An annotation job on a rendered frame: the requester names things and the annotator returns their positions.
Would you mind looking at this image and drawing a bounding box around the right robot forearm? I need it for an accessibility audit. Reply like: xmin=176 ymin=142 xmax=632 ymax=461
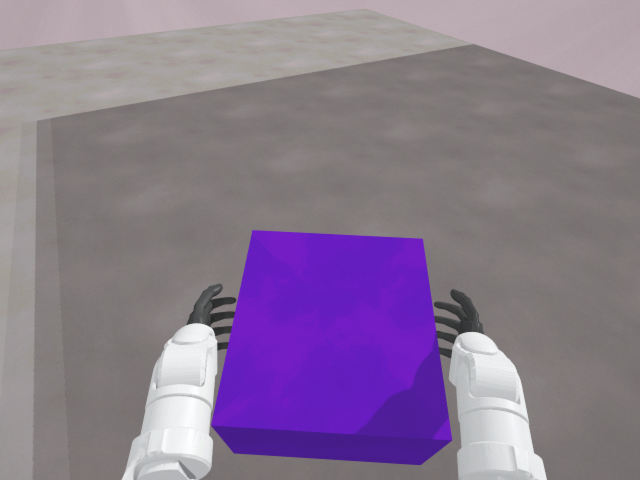
xmin=449 ymin=332 xmax=547 ymax=480

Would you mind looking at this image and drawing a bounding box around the robot left hand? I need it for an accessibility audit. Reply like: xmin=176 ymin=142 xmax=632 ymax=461
xmin=186 ymin=284 xmax=236 ymax=351

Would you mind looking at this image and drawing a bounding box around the left robot forearm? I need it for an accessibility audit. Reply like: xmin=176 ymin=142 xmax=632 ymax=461
xmin=122 ymin=323 xmax=217 ymax=480

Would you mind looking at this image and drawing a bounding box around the robot right hand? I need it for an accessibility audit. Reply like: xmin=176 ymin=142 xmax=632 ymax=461
xmin=434 ymin=289 xmax=484 ymax=358

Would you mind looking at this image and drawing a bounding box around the carton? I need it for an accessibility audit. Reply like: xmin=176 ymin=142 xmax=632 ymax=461
xmin=211 ymin=230 xmax=452 ymax=465

